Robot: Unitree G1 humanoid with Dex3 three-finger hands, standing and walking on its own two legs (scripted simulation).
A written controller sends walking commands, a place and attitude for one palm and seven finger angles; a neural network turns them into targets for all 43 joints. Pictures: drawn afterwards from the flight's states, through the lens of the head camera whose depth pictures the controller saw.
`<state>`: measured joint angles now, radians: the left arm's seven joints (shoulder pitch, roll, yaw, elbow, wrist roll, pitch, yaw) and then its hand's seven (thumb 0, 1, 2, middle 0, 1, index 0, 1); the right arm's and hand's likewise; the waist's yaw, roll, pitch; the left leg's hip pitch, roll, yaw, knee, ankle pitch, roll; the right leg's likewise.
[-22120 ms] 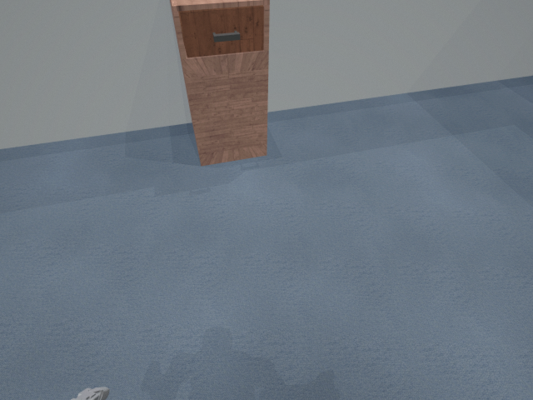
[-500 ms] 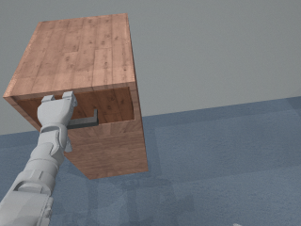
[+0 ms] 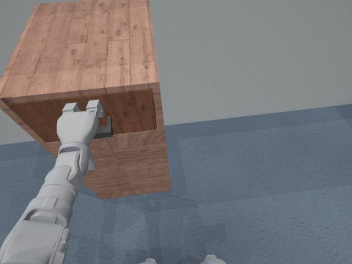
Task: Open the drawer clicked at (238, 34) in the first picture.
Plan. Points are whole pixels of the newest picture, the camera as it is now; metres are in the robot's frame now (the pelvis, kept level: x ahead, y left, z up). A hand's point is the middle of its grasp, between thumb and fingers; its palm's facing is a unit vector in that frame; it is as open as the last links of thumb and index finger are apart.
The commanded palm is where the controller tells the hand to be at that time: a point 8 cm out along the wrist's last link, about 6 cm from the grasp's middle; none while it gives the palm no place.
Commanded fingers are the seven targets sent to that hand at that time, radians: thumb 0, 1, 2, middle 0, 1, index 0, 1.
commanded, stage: lower the fingers behind the handle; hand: left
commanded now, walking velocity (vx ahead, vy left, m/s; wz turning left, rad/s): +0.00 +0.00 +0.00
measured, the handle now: (92, 127) +0.47 +0.24 -0.02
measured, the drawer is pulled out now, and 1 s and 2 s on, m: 0.00 0.00 0.00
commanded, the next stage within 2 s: lift the fingers back up to retry in 1.04 s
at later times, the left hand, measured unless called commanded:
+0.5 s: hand (82, 142) +0.41 +0.25 -0.01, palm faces +0.01 +0.00 -1.00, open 13.8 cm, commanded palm +0.40 +0.25 +0.03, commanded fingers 0.00 -0.50 0.30 -0.30 -1.20 -0.30 -1.20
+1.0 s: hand (82, 140) +0.42 +0.25 -0.01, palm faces -0.02 +0.02 -1.00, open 13.7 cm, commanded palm +0.40 +0.25 +0.02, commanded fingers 0.00 -0.50 0.30 -0.30 -1.20 -0.30 -1.20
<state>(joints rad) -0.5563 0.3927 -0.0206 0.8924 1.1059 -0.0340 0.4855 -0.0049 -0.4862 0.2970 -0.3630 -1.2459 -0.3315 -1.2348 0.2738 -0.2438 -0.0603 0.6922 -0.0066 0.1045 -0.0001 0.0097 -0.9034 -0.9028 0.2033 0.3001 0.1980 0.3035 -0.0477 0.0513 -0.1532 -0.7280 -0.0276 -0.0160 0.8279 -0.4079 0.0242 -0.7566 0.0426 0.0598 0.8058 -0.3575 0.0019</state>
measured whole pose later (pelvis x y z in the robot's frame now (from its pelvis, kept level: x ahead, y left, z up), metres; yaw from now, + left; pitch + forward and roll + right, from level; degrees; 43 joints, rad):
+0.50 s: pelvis -0.02 +0.00 -0.02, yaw +0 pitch +20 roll -1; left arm -0.63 0.47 -0.01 0.97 1.11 -0.10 0.46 0.00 -0.49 0.30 -0.32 -1.34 -0.32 -1.20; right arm 0.32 -0.28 -0.07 0.68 0.00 0.09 -0.03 0.01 -0.90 -0.90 0.20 0.30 0.20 0.30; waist -0.06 0.04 -0.18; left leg -0.87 -0.03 -0.03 0.94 -0.42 0.02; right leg -0.89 0.05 0.04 0.90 -0.37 0.00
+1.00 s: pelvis -0.04 +0.00 -0.03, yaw +1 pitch +21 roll -1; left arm -0.74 0.49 -0.06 1.03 1.08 -0.03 0.39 0.00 -0.49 0.30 -0.31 -1.39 -0.34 -1.25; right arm 0.34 -0.27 -0.01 0.65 0.01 0.07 -0.05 0.01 -0.90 -0.90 0.21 0.30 0.20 0.30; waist -0.08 0.03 -0.18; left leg -0.95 -0.03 -0.03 1.00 -0.42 0.02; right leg -0.96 0.04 0.04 0.96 -0.36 0.00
